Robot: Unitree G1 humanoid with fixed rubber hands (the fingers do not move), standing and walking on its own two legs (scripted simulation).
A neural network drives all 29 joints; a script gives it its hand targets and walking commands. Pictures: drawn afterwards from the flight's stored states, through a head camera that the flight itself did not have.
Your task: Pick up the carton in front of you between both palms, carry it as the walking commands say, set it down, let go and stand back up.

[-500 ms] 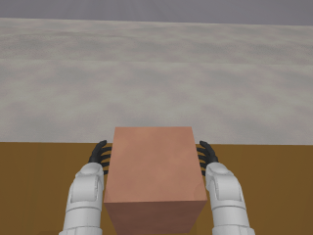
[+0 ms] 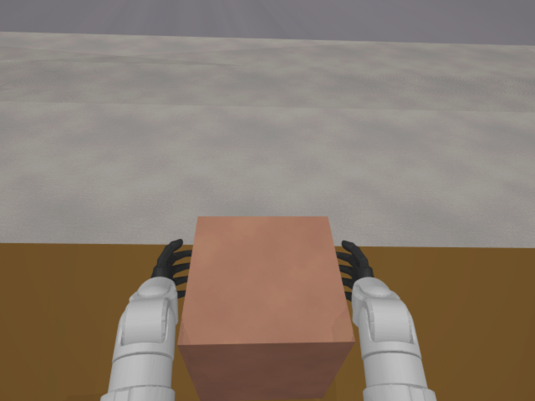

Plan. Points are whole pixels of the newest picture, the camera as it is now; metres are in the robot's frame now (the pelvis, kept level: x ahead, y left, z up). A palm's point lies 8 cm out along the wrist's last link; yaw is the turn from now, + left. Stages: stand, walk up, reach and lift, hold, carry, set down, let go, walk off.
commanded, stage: carry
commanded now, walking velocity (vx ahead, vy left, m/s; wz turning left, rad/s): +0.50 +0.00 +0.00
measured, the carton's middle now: (262, 311) +0.29 +0.00 -0.02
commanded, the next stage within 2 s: none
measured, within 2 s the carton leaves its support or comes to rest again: neither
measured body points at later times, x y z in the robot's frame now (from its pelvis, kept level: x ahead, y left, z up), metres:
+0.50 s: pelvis +0.15 +0.00 -0.01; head +0.13 +0.00 +0.44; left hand +0.42 +0.15 +0.08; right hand +0.42 -0.15 +0.08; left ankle +0.02 +0.11 -0.72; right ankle +0.18 -0.08 -0.74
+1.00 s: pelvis +0.44 +0.07 -0.01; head +0.46 +0.08 +0.44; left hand +0.71 +0.22 +0.05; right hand +0.70 -0.08 +0.06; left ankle +0.49 +0.14 -0.74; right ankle +0.32 -0.05 -0.65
